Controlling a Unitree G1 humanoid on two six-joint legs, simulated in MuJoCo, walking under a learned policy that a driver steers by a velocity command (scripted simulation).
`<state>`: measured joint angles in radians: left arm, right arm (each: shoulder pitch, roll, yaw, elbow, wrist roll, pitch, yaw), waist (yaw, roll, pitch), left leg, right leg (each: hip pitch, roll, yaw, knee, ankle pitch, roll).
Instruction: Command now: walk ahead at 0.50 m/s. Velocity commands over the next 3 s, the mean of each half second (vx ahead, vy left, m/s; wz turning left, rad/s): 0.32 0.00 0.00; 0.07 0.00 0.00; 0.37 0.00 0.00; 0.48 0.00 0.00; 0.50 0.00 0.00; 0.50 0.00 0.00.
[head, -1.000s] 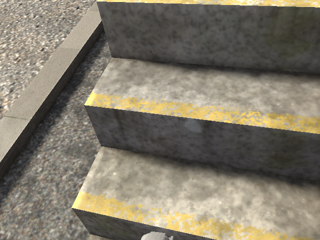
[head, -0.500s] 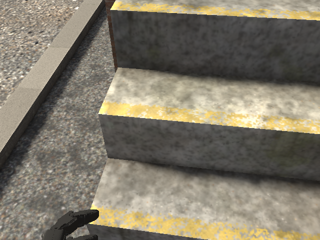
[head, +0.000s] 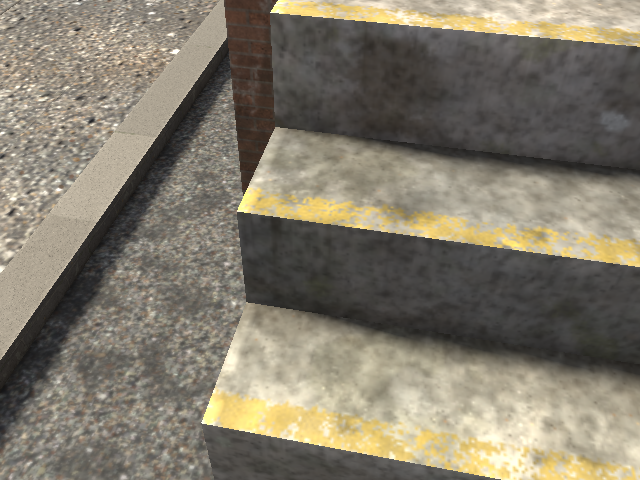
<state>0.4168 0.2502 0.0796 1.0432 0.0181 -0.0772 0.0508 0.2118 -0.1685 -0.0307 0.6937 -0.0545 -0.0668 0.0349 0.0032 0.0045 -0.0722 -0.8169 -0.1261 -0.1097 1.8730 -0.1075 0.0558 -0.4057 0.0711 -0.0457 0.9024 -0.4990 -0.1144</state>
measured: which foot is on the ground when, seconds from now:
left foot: up 0.00-0.06, down 0.08-0.12, up 0.14-0.18, down 0.20-0.58, up 0.60-1.00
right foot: down 0.00-0.20, up 0.22-0.64, down 0.66-1.00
